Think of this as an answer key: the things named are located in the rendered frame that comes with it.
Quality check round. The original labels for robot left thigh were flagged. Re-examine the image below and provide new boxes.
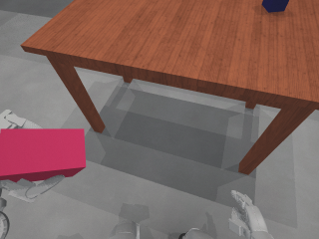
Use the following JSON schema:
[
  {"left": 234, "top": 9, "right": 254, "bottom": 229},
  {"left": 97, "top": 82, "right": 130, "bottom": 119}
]
[{"left": 108, "top": 220, "right": 141, "bottom": 239}]

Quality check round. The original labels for left robot forearm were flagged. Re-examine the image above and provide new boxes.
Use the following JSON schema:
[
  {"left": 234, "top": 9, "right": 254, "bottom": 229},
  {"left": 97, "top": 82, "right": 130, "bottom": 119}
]
[{"left": 0, "top": 197, "right": 10, "bottom": 239}]

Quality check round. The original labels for robot thigh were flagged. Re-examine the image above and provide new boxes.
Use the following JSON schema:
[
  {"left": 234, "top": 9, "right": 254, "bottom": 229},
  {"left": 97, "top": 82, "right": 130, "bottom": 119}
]
[
  {"left": 108, "top": 220, "right": 141, "bottom": 239},
  {"left": 182, "top": 229, "right": 215, "bottom": 239}
]

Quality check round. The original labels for table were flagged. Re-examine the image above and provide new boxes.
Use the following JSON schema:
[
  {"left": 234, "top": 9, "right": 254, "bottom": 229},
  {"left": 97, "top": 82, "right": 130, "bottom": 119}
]
[{"left": 20, "top": 0, "right": 319, "bottom": 175}]

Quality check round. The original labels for right robot hand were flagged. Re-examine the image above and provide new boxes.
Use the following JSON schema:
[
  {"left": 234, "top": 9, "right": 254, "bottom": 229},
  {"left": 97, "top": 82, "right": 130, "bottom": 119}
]
[{"left": 228, "top": 190, "right": 268, "bottom": 239}]

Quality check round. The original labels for left robot hand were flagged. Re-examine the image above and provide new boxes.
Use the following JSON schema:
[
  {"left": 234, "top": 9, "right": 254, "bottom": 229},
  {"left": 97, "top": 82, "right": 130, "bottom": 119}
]
[{"left": 0, "top": 110, "right": 65, "bottom": 203}]

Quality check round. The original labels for robot right thigh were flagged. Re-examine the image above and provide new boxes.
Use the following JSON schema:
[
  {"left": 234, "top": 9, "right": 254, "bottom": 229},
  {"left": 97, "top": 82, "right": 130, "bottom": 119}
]
[{"left": 182, "top": 229, "right": 215, "bottom": 239}]

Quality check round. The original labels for sponge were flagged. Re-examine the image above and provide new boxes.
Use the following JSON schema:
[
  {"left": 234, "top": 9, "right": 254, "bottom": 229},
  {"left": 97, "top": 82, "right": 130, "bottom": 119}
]
[{"left": 0, "top": 128, "right": 87, "bottom": 183}]

